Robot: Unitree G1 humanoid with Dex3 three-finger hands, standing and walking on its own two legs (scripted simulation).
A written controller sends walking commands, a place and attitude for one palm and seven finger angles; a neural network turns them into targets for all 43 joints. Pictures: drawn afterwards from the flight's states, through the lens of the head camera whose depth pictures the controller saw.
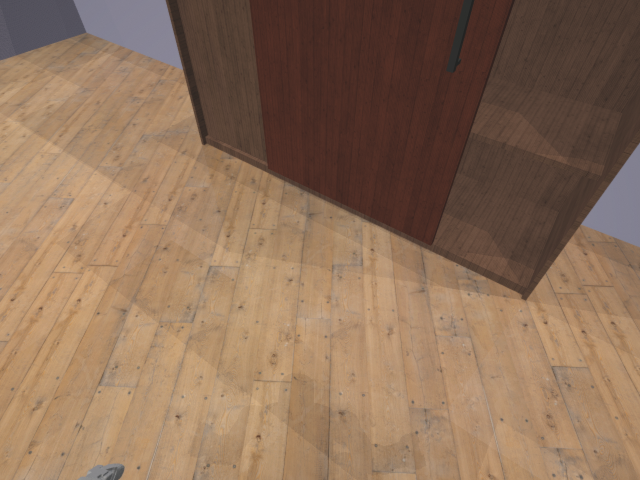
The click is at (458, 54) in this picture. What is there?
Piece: wardrobe's sliding door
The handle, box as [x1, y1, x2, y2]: [446, 0, 473, 72]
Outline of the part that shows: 473,0 464,0 446,70 451,72 455,69 455,67 460,61 458,56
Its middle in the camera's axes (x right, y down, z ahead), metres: +0.38 -0.59 +0.96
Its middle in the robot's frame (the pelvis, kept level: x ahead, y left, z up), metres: +1.15 -0.32 +0.17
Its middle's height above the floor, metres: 0.94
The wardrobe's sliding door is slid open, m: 0.39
